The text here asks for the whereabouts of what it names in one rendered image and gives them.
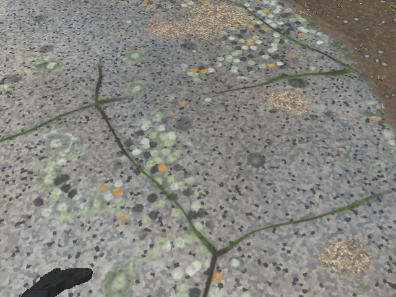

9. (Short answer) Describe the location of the robot left hand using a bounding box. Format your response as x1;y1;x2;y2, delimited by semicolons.
19;268;93;297

